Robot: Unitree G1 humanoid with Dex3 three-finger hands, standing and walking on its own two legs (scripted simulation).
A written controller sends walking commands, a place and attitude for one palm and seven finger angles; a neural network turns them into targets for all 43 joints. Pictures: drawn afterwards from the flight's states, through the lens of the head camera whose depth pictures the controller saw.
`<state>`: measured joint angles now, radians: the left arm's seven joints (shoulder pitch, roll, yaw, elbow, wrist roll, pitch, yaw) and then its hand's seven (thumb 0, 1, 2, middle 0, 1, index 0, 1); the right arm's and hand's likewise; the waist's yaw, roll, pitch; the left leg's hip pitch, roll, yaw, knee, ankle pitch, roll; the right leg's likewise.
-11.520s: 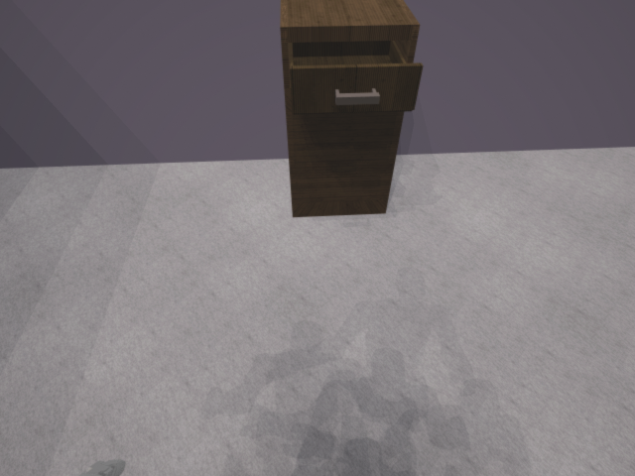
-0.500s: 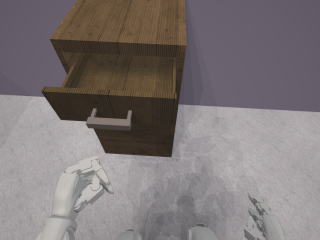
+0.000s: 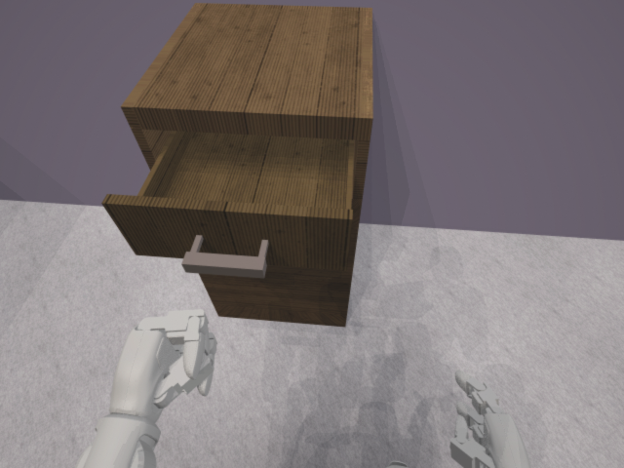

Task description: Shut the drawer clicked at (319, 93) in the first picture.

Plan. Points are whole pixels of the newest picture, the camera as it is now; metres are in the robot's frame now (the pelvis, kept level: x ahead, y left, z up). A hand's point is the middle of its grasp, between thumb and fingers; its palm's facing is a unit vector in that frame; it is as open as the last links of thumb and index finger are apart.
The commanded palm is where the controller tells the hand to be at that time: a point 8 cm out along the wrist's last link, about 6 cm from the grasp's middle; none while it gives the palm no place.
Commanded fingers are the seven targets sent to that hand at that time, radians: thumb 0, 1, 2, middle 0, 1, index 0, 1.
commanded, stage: raise the hand and make a fist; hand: left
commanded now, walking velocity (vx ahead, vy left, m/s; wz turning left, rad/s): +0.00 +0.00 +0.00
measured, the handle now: (228, 254) +0.43 +0.17 -0.02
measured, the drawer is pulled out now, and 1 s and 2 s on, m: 0.18 0.18 0.18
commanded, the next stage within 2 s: bring the fist close to the handle in 0.32 s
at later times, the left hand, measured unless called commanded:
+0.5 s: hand (208, 365) +0.22 +0.13 +0.08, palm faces -0.04 -1.00 -0.05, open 3.3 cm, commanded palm +0.20 +0.19 +0.07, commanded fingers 0.00 0.90 0.90 -1.40 -1.60 -1.40 -1.60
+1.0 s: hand (223, 347) +0.26 +0.13 +0.02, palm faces -0.06 -1.00 -0.04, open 3.3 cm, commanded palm +0.24 +0.19 +0.02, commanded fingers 0.00 0.90 0.90 -1.40 -1.60 -1.40 -1.60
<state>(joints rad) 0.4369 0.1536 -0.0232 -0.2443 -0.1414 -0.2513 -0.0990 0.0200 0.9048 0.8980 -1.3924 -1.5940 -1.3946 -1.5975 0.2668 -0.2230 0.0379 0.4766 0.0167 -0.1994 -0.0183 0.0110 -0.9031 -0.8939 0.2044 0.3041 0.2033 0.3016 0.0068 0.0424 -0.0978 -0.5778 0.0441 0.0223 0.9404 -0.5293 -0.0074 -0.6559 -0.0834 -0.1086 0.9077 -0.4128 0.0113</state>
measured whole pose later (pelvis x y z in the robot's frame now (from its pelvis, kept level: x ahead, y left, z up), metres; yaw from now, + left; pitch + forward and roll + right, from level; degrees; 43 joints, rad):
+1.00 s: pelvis -0.03 -0.01 -0.02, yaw +0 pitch +14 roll +0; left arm 0.10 0.16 0.06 0.18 -0.16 -0.39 -0.14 0.02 0.90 0.90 -1.40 -1.60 -1.40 -1.60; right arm 0.24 -0.24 0.01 0.55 0.01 -0.18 -0.01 0.01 -0.90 -0.89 0.20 0.30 0.20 0.30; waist -0.02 0.02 -0.11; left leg -0.76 0.04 0.03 1.06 -0.53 -0.01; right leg -0.85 -0.09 -0.09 1.03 -0.41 0.00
